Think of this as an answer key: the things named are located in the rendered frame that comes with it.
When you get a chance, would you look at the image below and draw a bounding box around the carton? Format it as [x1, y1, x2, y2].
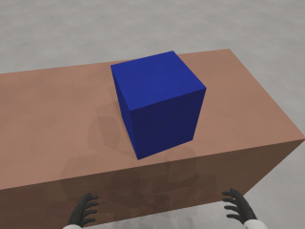
[111, 51, 207, 160]

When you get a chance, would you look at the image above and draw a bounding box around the right robot hand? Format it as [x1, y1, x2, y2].
[222, 188, 257, 225]

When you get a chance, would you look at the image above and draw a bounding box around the left robot hand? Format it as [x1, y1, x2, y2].
[67, 192, 99, 228]

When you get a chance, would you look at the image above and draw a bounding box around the robot right forearm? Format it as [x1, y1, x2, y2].
[243, 219, 268, 229]

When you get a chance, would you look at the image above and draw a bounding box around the pedestal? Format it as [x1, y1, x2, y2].
[0, 49, 305, 229]

